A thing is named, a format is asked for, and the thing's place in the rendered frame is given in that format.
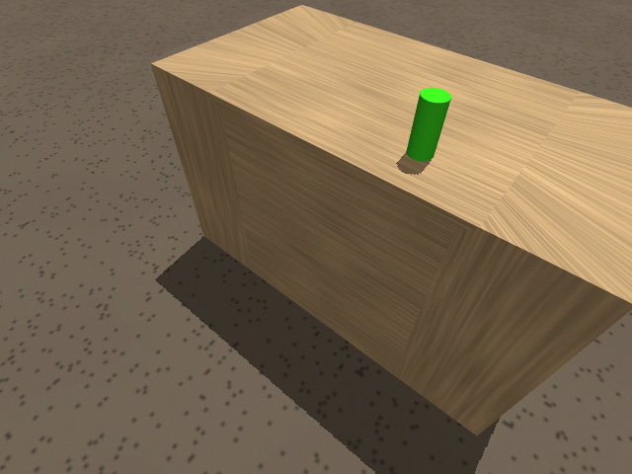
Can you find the can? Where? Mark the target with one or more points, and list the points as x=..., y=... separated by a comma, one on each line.
x=428, y=122

